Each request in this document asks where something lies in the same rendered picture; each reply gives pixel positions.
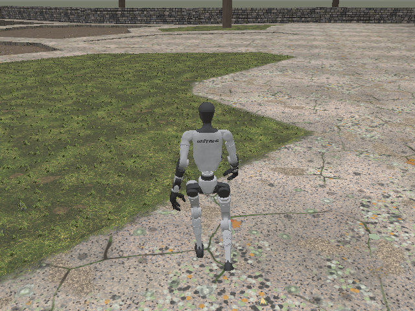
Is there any robot right upper arm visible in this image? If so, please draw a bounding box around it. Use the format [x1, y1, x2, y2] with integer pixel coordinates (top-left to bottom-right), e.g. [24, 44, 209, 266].
[220, 130, 238, 164]

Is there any left robot hand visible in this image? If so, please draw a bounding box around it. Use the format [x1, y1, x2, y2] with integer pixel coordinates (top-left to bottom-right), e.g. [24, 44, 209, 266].
[170, 191, 185, 211]

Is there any robot left upper arm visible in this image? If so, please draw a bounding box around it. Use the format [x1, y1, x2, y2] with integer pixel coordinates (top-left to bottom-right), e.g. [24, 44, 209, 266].
[179, 130, 194, 168]

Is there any robot left forearm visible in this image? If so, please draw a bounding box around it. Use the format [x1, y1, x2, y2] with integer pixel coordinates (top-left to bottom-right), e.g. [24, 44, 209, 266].
[171, 157, 185, 192]

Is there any right robot foot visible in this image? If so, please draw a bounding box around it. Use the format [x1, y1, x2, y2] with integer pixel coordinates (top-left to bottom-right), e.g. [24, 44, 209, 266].
[224, 261, 234, 271]

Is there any robot right forearm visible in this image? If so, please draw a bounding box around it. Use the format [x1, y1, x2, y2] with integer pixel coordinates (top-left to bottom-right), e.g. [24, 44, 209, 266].
[230, 154, 239, 172]

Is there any left robot shin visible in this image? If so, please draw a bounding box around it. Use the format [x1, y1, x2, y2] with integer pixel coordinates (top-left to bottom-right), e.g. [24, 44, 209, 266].
[191, 208, 202, 249]

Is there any right robot hand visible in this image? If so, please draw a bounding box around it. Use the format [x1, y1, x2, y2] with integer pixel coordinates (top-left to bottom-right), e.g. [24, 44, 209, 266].
[223, 168, 238, 180]

